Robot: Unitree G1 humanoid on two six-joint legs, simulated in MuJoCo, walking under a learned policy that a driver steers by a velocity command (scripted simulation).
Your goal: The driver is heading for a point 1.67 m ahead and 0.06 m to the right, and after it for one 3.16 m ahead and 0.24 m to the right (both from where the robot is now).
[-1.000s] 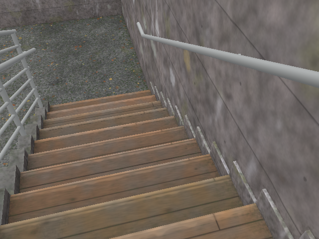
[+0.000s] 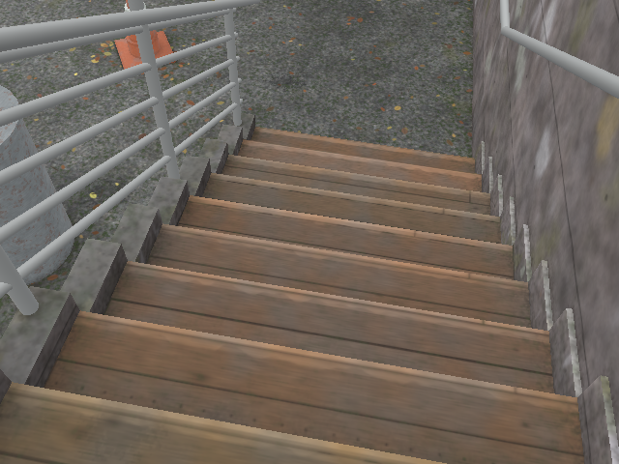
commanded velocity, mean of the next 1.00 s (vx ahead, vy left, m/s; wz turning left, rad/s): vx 0.09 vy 0.00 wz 0.26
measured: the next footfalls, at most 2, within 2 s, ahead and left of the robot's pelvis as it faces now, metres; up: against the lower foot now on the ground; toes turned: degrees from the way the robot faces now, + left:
right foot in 0.46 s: +0.16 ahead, -0.19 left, +0.00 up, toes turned +17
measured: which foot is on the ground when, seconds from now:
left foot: down 0.00-1.00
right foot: up 0.00-0.44, down 0.46-1.00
